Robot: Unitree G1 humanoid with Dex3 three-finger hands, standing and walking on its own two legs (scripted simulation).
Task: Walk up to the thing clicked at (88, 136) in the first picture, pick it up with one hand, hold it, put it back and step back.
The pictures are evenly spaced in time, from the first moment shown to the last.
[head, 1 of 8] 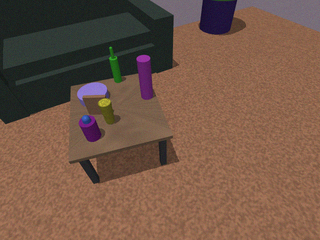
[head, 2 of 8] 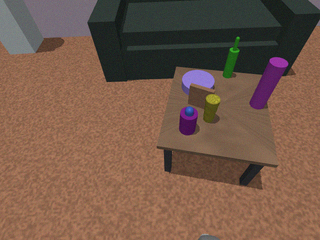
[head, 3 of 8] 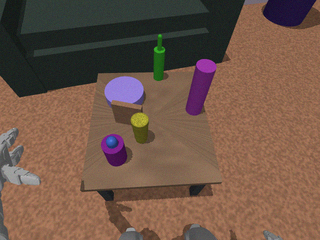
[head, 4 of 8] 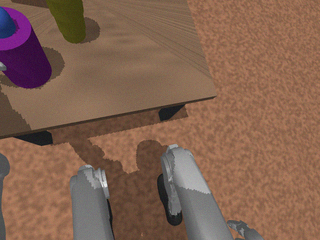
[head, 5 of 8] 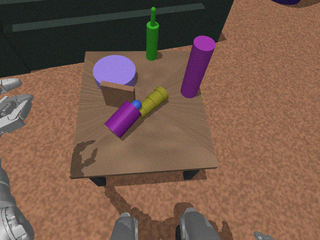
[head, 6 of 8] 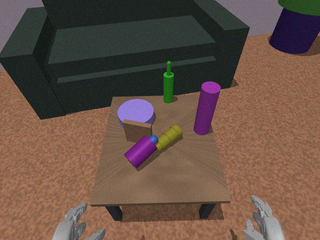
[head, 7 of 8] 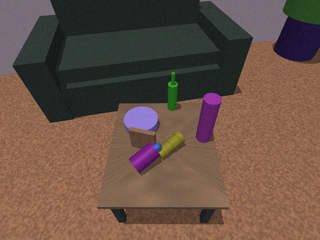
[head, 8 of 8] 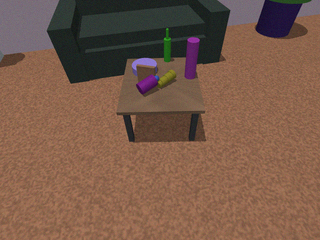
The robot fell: no
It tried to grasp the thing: yes
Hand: left
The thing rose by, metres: 0.01
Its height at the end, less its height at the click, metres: -0.03
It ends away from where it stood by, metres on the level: 0.12
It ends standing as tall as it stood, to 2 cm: no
